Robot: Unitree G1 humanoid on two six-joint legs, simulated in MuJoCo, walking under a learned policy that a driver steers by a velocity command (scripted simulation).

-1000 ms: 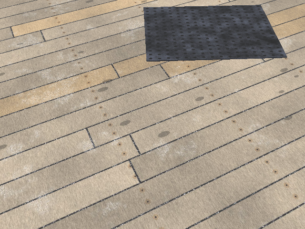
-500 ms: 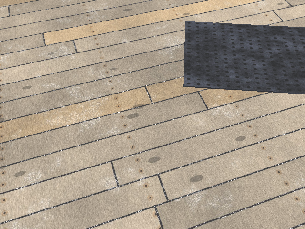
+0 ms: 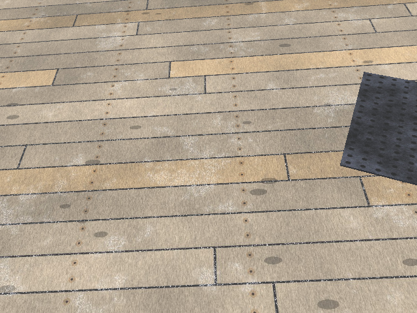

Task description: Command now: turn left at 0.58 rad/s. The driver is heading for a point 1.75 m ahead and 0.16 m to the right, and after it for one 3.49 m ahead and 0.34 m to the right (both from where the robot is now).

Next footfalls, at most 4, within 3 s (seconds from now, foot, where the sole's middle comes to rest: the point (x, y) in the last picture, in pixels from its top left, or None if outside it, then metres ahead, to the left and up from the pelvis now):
0.28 left None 0.03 0.15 -0.78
0.72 right None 0.04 -0.10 -0.78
1.26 left None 0.10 0.12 -0.78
1.76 left None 0.08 0.14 -0.78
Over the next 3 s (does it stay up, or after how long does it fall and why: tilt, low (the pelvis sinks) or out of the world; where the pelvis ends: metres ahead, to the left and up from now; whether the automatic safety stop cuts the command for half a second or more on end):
stays up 0.68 0.09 0.01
